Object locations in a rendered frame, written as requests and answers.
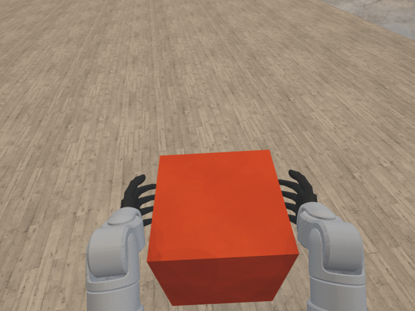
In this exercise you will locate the robot right hand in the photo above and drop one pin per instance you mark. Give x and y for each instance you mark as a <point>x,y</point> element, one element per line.
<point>304,193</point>

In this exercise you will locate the robot right forearm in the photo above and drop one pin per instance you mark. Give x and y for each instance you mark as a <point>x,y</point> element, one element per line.
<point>336,260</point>

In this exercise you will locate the robot left hand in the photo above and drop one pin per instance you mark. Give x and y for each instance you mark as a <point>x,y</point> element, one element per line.
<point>131,197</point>

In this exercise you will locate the carton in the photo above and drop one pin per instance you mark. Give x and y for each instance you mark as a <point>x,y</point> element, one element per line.
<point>220,230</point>

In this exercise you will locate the robot left forearm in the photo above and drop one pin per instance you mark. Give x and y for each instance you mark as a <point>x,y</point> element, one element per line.
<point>112,263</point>

